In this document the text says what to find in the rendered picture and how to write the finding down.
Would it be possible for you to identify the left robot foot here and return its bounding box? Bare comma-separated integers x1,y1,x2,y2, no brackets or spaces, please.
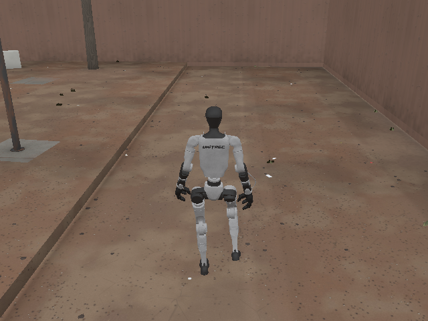
199,259,209,276

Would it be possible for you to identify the right robot hand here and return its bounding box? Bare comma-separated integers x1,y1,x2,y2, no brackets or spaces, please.
237,192,253,210

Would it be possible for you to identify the left robot forearm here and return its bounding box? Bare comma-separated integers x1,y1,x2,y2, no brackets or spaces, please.
177,162,189,189

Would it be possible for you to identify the right robot forearm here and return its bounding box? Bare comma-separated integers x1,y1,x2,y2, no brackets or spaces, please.
239,163,252,195

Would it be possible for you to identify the right robot upper arm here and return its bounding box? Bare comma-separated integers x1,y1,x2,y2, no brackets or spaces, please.
228,135,245,173

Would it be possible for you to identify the robot right shin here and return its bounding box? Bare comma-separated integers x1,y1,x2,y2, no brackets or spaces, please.
229,207,239,253

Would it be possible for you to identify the left robot hand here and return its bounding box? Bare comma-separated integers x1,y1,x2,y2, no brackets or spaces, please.
175,187,191,201

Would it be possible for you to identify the left robot upper arm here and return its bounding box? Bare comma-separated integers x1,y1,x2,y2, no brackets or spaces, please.
182,135,200,172

